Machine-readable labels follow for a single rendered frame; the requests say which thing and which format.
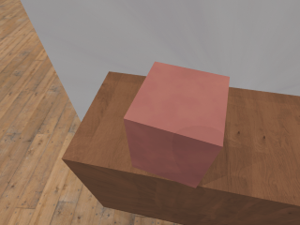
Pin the carton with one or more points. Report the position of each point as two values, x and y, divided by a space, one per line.
175 125

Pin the pedestal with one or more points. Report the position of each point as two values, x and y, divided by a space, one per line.
254 180

